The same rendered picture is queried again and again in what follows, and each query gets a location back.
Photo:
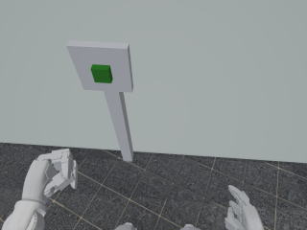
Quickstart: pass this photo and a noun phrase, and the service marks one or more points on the left robot hand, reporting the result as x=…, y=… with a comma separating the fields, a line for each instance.
x=37, y=185

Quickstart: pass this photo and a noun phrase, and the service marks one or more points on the panel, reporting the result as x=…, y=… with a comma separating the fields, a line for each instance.
x=84, y=54

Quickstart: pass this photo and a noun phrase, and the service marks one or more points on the right robot hand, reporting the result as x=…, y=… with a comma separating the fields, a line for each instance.
x=247, y=215

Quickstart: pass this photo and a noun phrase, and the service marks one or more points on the robot left forearm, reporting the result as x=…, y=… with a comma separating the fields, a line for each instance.
x=28, y=214

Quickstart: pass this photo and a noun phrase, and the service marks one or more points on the button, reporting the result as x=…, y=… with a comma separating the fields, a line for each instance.
x=101, y=73

